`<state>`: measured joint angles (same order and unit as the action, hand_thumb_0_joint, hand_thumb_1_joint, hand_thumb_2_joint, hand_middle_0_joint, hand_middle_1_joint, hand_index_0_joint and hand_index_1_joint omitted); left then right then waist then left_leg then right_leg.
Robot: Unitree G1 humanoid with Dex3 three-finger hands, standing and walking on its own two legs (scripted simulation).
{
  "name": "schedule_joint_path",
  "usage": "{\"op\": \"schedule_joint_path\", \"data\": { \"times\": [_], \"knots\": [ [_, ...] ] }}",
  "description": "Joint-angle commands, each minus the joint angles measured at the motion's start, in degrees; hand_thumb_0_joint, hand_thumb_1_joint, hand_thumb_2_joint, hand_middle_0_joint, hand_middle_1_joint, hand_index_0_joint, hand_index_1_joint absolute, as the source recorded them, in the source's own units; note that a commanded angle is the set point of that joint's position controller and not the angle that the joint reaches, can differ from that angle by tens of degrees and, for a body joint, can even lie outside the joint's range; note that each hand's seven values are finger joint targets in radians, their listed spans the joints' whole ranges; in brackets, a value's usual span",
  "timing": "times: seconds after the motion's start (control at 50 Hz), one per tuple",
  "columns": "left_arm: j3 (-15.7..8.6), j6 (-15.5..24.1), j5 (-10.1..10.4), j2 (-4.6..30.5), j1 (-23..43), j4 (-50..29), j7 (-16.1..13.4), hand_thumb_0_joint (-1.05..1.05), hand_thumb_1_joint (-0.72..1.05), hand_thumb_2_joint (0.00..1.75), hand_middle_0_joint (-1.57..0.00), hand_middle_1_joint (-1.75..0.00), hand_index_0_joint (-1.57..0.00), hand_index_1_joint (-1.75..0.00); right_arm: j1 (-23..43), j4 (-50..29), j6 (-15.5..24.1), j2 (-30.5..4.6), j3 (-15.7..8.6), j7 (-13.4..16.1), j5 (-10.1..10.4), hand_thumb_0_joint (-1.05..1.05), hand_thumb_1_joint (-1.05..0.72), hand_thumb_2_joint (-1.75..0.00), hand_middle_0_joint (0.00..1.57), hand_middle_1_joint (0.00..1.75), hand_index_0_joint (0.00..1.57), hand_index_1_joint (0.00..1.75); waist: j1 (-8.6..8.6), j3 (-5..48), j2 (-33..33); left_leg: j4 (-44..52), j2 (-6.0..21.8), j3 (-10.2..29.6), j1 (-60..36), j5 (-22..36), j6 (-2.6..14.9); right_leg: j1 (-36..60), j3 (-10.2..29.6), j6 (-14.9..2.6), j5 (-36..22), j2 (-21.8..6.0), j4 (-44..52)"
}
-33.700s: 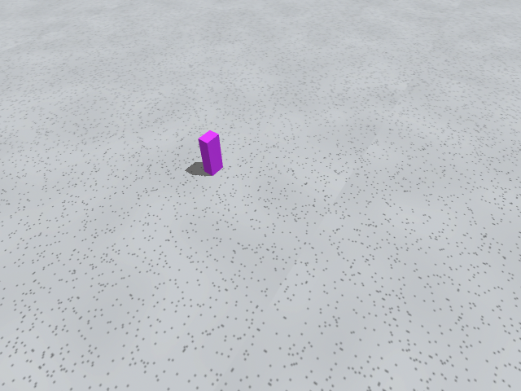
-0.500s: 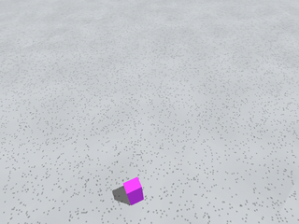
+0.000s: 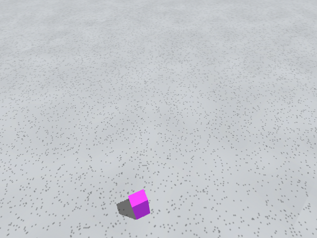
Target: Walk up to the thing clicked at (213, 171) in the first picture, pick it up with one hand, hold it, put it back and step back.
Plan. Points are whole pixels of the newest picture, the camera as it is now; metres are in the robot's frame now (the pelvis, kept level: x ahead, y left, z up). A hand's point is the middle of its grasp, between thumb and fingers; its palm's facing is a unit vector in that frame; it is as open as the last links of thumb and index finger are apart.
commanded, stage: stand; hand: left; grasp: from the side
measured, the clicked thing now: (139, 205) +0.40 +0.14 -0.67
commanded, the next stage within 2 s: step back in 0.06 s
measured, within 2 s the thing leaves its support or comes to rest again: neither
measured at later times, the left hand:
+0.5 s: hand out of the picture +0.07 +0.33 -0.18, palm faces -0.02 -0.93 -0.36, open 7.4 cm
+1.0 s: hand out of the picture -0.07 +0.33 -0.15, palm faces -0.07 -0.91 -0.40, open 7.4 cm
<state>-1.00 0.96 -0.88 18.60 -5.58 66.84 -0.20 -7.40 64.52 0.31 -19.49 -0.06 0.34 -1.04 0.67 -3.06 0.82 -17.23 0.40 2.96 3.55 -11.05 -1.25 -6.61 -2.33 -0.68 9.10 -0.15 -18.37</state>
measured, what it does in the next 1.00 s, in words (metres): walks backwards: left foot, then right foot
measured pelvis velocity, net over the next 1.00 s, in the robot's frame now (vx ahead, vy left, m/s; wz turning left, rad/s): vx -0.18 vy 0.07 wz -0.09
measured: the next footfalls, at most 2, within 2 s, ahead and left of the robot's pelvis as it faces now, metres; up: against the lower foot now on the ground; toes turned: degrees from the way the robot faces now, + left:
left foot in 0.36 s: -0.04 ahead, +0.16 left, +0.00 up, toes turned -2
right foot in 0.80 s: -0.12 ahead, -0.04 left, +0.00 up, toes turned -1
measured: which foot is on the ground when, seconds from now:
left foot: down 0.00-0.16, up 0.18-0.34, down 0.36-0.86, up 0.88-1.00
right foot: down 0.00-0.38, up 0.40-0.78, down 0.80-1.00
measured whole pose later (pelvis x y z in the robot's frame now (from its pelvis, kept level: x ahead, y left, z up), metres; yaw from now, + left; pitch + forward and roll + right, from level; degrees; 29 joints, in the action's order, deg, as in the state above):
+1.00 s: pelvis -0.18 +0.07 -0.02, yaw -5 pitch -2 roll +2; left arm -4.2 -2.2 -2.1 20.0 -9.5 48.0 -0.5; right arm -7.7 50.7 -2.5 -22.1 -2.7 0.6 0.0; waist 1.5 -8.8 -0.6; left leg -64.5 -7.3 6.2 25.5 -28.9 -0.3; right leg -17.4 4.1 -2.1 14.6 0.6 -33.7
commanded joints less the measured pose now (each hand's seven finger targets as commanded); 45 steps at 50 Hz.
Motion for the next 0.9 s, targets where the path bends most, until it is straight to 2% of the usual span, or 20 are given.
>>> {"op": "schedule_joint_path", "data": {
  "times": [0.0, 0.04, 0.1, 0.16, 0.26, 0.32, 0.34, 0.36, 0.38, 0.4, 0.42, 0.48, 0.54, 0.62, 0.68, 0.78, 0.8, 0.82, 0.84, 0.88],
  "knots": [
    [-2.17, 0.94, 0.21, 12.48, 1.89, -3.6, -0.54, 0.0, 0.9, 0.9, -0.2, -0.3, -0.2, -0.3, 1.79, -3.49, 1.19, -11.71, -2.07, 0.75, 0.13, 0.0, -0.9, -0.9, 0.2, 0.3, 0.2, 0.3, -0.12, 3.78, 0.15, 2.77, 6.28, 4.14, 3.16, 6.35, 2.36, 3.47, 6.47, -0.76, -7.1, -7.56, 2.4],
    [-5.22, 0.67, 0.94, 16.55, 1.33, -5.58, -0.81, 0.0, 0.9, 0.9, -0.2, -0.3, -0.2, -0.3, 3.09, -4.19, 0.22, -14.04, -3.1, 0.44, 0.18, 0.0, -0.9, -0.9, 0.2, 0.3, 0.2, 0.3, -0.16, -1.83, -1.84, -4.42, 4.43, 3.72, 8.78, 13.52, 3.61, 0.54, 7.88, -1.2, -17.38, -7.5, -1.78],
    [-6.1, 0.24, 0.99, 17.65, -0.26, -8.11, -1.31, 0.0, 0.9, 0.9, -0.2, -0.3, -0.2, -0.3, 0.42, -6.06, -0.69, -12.02, -3.23, 0.37, 0.85, 0.0, -0.9, -0.9, 0.2, 0.3, 0.2, 0.3, -0.73, 2.65, -5.21, -15.81, 0.0, -0.36, 9.08, 7.74, 2.98, 0.52, 12.73, -7.03, -21.92, -13.18, -0.73],
    [-6.87, 0.1, -0.41, 18.54, 2.81, -12.74, -1.67, 0.0, 0.9, 0.9, -0.2, -0.3, -0.2, -0.3, -2.29, -7.88, -2.35, -11.89, -4.23, -0.02, 0.59, 0.0, -0.9, -0.9, 0.2, 0.3, 0.2, 0.3, -0.96, 5.01, -10.48, -35.13, -3.23, 1.18, 12.99, -19.79, 3.19, -3.74, 19.84, -15.37, -21.24, -22.2, -0.29],
    [-6.25, -0.88, -1.27, 16.92, 6.54, -17.7, -1.84, 0.0, 0.9, 0.9, -0.2, -0.3, -0.2, -0.3, -6.0, -10.23, -2.64, -12.92, -5.25, -0.66, 1.06, 0.0, -0.9, -0.9, 0.2, 0.3, 0.2, 0.3, -2.43, 7.8, -10.67, -30.67, -1.03, 1.07, 12.98, -14.81, 3.5, -5.51, 13.23, -10.85, -19.22, -17.66, -6.68],
    [-5.64, -2.5, -0.23, 16.22, 5.4, -19.01, -1.42, 0.0, 0.9, 0.9, -0.2, -0.3, -0.2, -0.3, -6.64, -10.52, -1.74, -11.79, -5.55, -0.32, -0.31, 0.0, -0.9, -0.9, 0.2, 0.3, 0.2, 0.3, -2.86, 6.49, -6.21, -7.67, -1.56, -2.76, 9.25, 1.55, 2.4, -4.95, 8.65, -5.81, -13.08, -11.2, -15.65],
    [-5.33, -3.18, 0.34, 14.27, 4.16, -19.48, -1.24, 0.0, 0.9, 0.9, -0.2, -0.3, -0.2, -0.3, -5.63, -11.11, -1.55, -13.39, -6.18, -0.12, -1.29, 0.0, -0.9, -0.9, 0.2, 0.3, 0.2, 0.3, -2.11, 5.71, 0.3, -3.69, 2.25, 3.63, 7.38, 10.25, 2.79, -8.45, 6.26, -3.63, -5.64, -6.42, -21.37],
    [-5.03, -3.46, 0.93, 12.03, 3.35, -20.38, -1.35, 0.0, 0.9, 0.9, -0.2, -0.3, -0.2, -0.3, -5.73, -11.78, -1.29, -18.05, -7.3, 0.12, -2.4, 0.0, -0.9, -0.9, 0.2, 0.3, 0.2, 0.3, -1.68, 5.37, 10.77, -2.09, 12.16, 17.07, 3.49, 24.09, 5.44, -17.46, 5.09, -1.44, 11.83, 1.92, -29.98],
    [-5.23, -3.98, 0.67, 12.39, 2.84, -19.65, -1.89, 0.0, 0.9, 0.9, -0.2, -0.3, -0.2, -0.3, -4.24, -12.74, -1.17, -20.15, -7.58, 0.2, -2.42, 0.0, -0.9, -0.9, 0.2, 0.3, 0.2, 0.3, -1.16, 4.12, 8.33, -3.79, 15.11, 19.04, 4.16, 30.04, 8.83, -21.28, 9.57, -0.7, 25.7, 5.79, -37.01],
    [-5.28, -4.03, 0.24, 12.79, 2.25, -19.85, -2.4, 0.0, 0.9, 0.9, -0.2, -0.3, -0.2, -0.3, -3.55, -14.0, -1.18, -22.13, -7.8, 0.28, -1.72, 0.0, -0.9, -0.9, 0.2, 0.3, 0.2, 0.3, -2.78, 4.72, 10.88, -3.01, 20.05, 22.86, 8.02, 30.75, 13.77, -20.19, 12.29, -0.19, 29.55, 6.4, -43.04],
    [-5.6, -3.96, -0.14, 13.56, 3.85, -19.46, -2.65, 0.0, 0.9, 0.9, -0.2, -0.3, -0.2, -0.3, -2.12, -14.42, -1.11, -21.3, -7.92, 0.49, -1.63, 0.0, -0.9, -0.9, 0.2, 0.3, 0.2, 0.3, -2.98, 3.68, 10.32, -1.94, 19.96, 23.27, 9.58, 26.94, 14.49, -20.38, 14.15, -0.53, 27.83, 6.21, -47.54],
    [-5.64, -3.96, 1.0, 13.68, -0.95, -18.73, -2.07, 0.0, 0.9, 0.9, -0.2, -0.3, -0.2, -0.3, 2.12, -15.89, -0.64, -15.59, -6.33, 1.63, -1.39, 0.0, -0.9, -0.9, 0.2, 0.3, 0.2, 0.3, 1.31, 4.64, 7.16, -8.94, 11.27, 9.65, 0.39, 32.22, 10.46, -25.93, 14.79, -0.74, 17.85, 5.95, -51.02],
    [-5.71, -3.37, 0.22, 12.96, -1.98, -19.95, -1.85, 0.0, 0.9, 0.9, -0.2, -0.3, -0.2, -0.3, -2.16, -15.96, -0.66, -14.42, -6.48, 2.08, -0.55, 0.0, -0.9, -0.9, 0.2, 0.3, 0.2, 0.3, -0.42, 7.92, 6.6, -11.85, 11.37, 9.52, -8.44, 36.26, 9.64, -26.21, 12.5, 1.02, 17.15, 5.67, -47.33],
    [-5.69, -2.76, 0.09, 12.7, 1.37, -22.39, -1.71, 0.0, 0.9, 0.9, -0.2, -0.3, -0.2, -0.3, -5.39, -16.66, -0.89, -15.4, -6.87, 2.3, -0.24, 0.0, -0.9, -0.9, 0.2, 0.3, 0.2, 0.3, -3.75, 5.74, 4.99, -12.16, 14.42, 11.31, -7.87, 33.68, 15.32, -23.43, 11.06, 2.16, 20.74, 3.96, -36.37],
    [-5.98, -2.6, -0.15, 12.49, -1.31, -21.82, -1.3, 0.0, 0.9, 0.9, -0.2, -0.3, -0.2, -0.3, -3.54, -18.05, -0.99, -16.21, -7.0, 1.99, -0.17, 0.0, -0.9, -0.9, 0.2, 0.3, 0.2, 0.3, -2.82, 6.12, 5.8, -12.28, 14.39, 10.65, -3.64, 28.59, 14.82, -17.72, 7.46, 1.39, 19.44, 2.16, -28.23],
    [-6.59, -2.16, -0.95, 12.58, -9.21, -18.66, -0.67, 0.0, 0.9, 0.9, -0.2, -0.3, -0.2, -0.3, 1.86, -19.79, -1.54, -16.6, -6.91, 1.29, 0.7, 0.0, -0.9, -0.9, 0.2, 0.3, 0.2, 0.3, 1.06, 7.87, 3.89, -14.97, 12.48, 8.91, 8.86, 10.99, 10.38, -2.73, 5.3, -1.62, 3.74, 1.46, -9.42],
    [-7.04, -1.79, -1.44, 14.63, -9.7, -18.99, -0.71, 0.0, 0.9, 0.9, -0.2, -0.3, -0.2, -0.3, 1.91, -19.96, -1.57, -15.31, -6.4, 1.19, 1.09, 0.0, -0.9, -0.9, 0.2, 0.3, 0.2, 0.3, 1.18, 8.05, -0.9, -18.57, 9.55, 6.92, 14.45, 5.01, 7.59, -0.22, 12.38, -3.45, -0.21, -3.04, -7.27],
    [-7.71, -1.71, -1.48, 18.03, -7.12, -20.4, -0.61, 0.0, 0.9, 0.9, -0.2, -0.3, -0.2, -0.3, 3.31, -20.65, -1.73, -13.74, -6.09, 0.99, 1.27, 0.0, -0.9, -0.9, 0.2, 0.3, 0.2, 0.3, 0.81, 4.4, -9.84, -25.74, 1.11, 2.35, 22.73, -8.06, 3.49, -2.43, 24.93, -9.13, -1.02, -10.77, -3.55],
    [-8.48, -1.76, -1.49, 22.46, -2.87, -22.55, -0.49, 0.0, 0.9, 0.9, -0.2, -0.3, -0.2, -0.3, 3.69, -20.13, -2.08, -13.32, -6.29, 1.44, 1.27, 0.0, -0.9, -0.9, 0.2, 0.3, 0.2, 0.3, 2.03, 1.76, -19.71, -41.3, -5.95, -1.19, 20.5, -23.1, 1.25, -12.57, 35.81, -18.11, -2.17, -21.75, 1.66],
    [-8.18, -1.25, -1.37, 19.5, 0.72, -25.26, -0.85, 0.0, 0.9, 0.9, -0.2, -0.3, -0.2, -0.3, -1.74, -18.07, -2.24, -15.33, -6.71, 1.14, 0.9, 0.0, -0.9, -0.9, 0.2, 0.3, 0.2, 0.3, -0.4, -0.62, -13.51, -51.62, -4.59, 6.21, 18.1, -23.1, 0.75, -16.45, 33.06, -17.89, -8.65, -21.33, 0.06]
  ]
}}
